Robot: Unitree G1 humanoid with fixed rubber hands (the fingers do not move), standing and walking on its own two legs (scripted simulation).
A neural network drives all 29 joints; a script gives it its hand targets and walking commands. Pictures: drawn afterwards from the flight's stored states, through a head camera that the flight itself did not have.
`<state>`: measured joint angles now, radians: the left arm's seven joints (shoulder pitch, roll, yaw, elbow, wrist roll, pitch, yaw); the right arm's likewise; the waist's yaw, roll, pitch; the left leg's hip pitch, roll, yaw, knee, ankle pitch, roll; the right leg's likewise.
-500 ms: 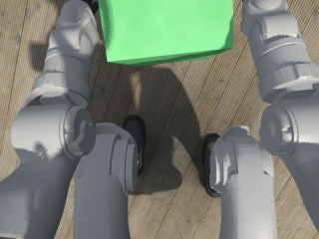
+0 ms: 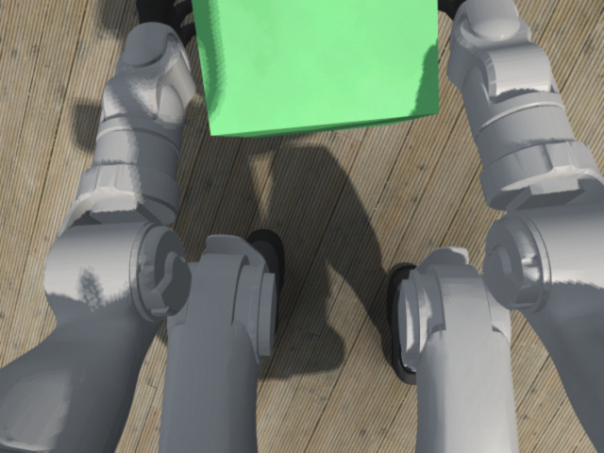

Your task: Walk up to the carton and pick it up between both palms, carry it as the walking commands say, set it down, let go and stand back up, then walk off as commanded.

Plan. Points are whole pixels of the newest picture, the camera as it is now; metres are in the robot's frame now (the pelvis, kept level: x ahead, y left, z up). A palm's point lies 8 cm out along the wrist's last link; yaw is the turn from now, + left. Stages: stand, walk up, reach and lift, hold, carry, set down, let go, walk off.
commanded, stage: reach and lift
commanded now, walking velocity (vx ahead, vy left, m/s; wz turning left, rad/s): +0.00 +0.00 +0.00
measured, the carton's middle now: (315, 43) +0.54 +0.06 -0.23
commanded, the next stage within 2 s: none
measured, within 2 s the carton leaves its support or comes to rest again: neither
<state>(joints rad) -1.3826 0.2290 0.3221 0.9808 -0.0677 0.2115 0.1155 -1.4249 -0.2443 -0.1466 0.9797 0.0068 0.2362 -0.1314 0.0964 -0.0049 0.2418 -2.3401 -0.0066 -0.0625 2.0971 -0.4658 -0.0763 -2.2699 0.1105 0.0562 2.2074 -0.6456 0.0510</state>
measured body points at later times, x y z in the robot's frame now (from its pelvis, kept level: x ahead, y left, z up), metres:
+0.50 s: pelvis +0.00 +0.01 +0.04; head +0.35 +0.02 +0.32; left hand +0.53 +0.21 -0.10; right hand +0.58 -0.09 -0.09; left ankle +0.14 +0.14 -0.34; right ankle +0.09 -0.12 -0.34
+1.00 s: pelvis +0.00 +0.01 +0.08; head +0.32 +0.02 +0.40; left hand +0.51 +0.21 -0.02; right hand +0.56 -0.09 -0.02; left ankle +0.14 +0.14 -0.34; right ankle +0.09 -0.12 -0.34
